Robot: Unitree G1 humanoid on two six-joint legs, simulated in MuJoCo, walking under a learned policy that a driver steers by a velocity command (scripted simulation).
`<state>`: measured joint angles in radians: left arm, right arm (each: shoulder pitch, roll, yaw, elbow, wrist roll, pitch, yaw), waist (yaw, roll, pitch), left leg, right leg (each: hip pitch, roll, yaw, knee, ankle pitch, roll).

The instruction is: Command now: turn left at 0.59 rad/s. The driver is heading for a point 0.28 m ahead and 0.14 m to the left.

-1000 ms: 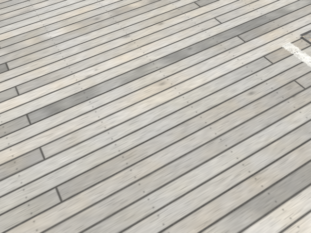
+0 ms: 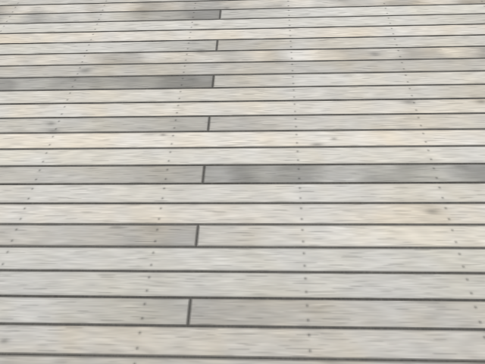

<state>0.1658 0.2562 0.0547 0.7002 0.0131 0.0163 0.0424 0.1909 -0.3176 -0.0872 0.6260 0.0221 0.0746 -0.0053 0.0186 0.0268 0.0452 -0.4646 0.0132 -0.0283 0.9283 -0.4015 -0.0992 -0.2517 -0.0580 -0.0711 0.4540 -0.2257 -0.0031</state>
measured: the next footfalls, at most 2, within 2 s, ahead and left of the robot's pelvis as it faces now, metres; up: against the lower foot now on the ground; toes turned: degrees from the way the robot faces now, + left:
left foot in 0.12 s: +0.03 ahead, +0.14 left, +0.00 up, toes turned +7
right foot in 0.56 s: +0.09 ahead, -0.08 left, +0.00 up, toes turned +26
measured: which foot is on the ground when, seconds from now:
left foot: up 0.00-0.10, down 0.12-0.58, up 0.60-0.96, down 0.98-1.00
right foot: down 0.00-0.12, up 0.14-0.54, down 0.56-0.98, up 1.00-1.00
